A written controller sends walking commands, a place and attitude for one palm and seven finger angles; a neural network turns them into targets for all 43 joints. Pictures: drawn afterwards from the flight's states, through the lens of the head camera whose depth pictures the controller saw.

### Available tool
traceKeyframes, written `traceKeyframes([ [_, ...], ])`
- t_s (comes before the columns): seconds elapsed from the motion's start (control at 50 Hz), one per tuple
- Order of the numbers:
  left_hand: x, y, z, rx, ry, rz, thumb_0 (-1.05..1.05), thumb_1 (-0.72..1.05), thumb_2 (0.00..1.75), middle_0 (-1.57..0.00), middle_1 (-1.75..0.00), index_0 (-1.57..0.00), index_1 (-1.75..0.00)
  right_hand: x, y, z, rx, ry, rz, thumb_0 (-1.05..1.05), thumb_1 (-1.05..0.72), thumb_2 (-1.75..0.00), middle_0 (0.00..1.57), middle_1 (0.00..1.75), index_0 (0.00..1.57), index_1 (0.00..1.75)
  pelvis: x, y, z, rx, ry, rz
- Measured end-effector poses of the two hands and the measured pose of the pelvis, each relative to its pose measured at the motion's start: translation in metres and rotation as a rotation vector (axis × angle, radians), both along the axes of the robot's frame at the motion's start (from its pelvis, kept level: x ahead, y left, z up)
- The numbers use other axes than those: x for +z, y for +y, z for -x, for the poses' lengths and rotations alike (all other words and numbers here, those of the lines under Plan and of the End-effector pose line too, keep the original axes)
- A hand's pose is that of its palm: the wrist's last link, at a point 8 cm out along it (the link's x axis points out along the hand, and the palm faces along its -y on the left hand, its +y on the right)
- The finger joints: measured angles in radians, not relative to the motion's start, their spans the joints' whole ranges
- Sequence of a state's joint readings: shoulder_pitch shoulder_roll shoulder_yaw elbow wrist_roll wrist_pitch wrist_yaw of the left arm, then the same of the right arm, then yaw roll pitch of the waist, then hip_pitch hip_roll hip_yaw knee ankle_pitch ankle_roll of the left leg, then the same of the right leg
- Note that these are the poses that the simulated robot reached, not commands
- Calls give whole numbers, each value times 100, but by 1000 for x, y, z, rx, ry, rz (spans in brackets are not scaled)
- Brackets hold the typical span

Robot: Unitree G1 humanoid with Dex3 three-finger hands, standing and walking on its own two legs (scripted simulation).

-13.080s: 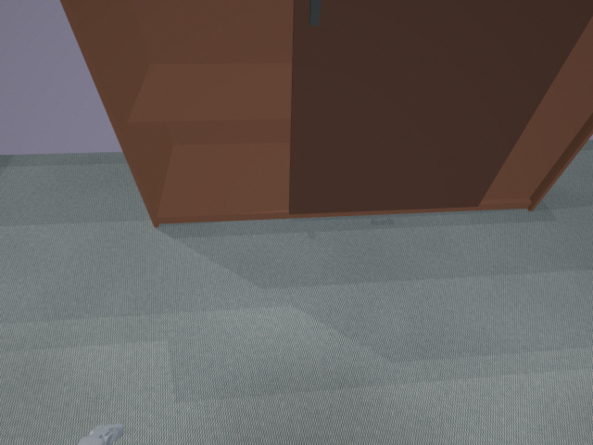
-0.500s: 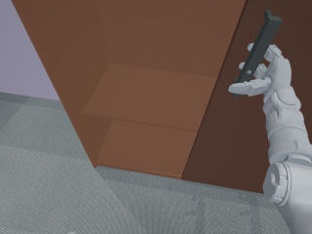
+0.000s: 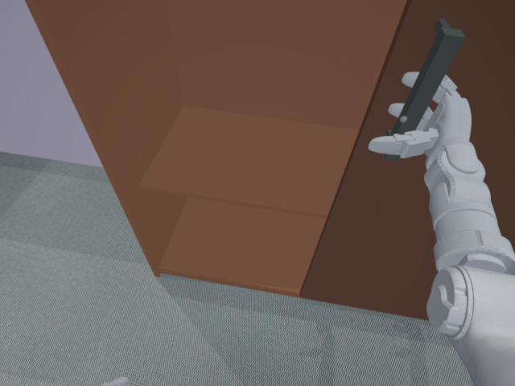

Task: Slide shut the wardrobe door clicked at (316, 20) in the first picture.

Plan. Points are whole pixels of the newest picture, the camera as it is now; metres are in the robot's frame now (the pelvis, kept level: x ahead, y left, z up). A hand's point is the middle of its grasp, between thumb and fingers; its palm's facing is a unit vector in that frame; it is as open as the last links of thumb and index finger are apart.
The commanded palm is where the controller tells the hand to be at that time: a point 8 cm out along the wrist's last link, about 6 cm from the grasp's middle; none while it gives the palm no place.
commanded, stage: slide the fingers in behind the handle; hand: right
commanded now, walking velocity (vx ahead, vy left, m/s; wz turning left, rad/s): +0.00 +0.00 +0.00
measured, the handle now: (414, 96) +0.54 -0.16 +0.21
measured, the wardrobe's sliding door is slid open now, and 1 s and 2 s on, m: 0.58 0.58 0.58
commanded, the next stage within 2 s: grip the handle and tug to test in 0.18 s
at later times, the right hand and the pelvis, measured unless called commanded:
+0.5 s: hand (409, 120) +0.48 -0.15 +0.20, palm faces +0.06 +1.00 +0.03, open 12.8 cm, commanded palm +0.45 -0.20 +0.20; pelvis +0.00 +0.00 +0.00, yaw +0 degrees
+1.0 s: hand (408, 120) +0.48 -0.15 +0.20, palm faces +0.04 +1.00 +0.03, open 6.6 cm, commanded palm +0.46 -0.20 +0.20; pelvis +0.00 -0.01 +0.00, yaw +0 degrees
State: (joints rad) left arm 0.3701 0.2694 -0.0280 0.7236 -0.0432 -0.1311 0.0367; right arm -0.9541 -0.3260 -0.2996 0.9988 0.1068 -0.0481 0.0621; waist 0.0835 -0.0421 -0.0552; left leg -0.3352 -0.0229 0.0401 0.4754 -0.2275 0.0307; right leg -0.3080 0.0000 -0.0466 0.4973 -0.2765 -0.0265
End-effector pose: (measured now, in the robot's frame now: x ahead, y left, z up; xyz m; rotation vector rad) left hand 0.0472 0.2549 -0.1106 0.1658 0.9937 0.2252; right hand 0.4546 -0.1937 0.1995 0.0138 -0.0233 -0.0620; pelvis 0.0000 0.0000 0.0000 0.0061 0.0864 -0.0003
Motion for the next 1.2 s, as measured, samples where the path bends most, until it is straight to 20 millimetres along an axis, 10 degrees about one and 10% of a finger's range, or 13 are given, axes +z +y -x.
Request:
traceKeyframes([
  [0.4, 0, 0, 9, 9, 19, -10, 1, 91, 90, -20, -30, -20, -30, -1, -6, -2, 6, -8, -1, -1, 46, -32, 31, 121, 31, 120, 0, -3, 0, 3, 4, -1],
  [0.9, 4, -5, -2, 9, -11, -12, 1, 90, 90, -20, -30, -20, -30, -3, -12, -2, 9, -6, -14, 0, -54, -75, 40, 134, 39, 132, 0, -6, -2, 9, 3, -3],
  [1.2, 1, -5, 0, 2, 10, -8, 1, 90, 90, -20, -30, -20, -30, -2, -5, -2, 11, 6, -5, 0, -60, -81, 36, 137, 34, 136, 0, -5, -1, -1, 2, -3],
])
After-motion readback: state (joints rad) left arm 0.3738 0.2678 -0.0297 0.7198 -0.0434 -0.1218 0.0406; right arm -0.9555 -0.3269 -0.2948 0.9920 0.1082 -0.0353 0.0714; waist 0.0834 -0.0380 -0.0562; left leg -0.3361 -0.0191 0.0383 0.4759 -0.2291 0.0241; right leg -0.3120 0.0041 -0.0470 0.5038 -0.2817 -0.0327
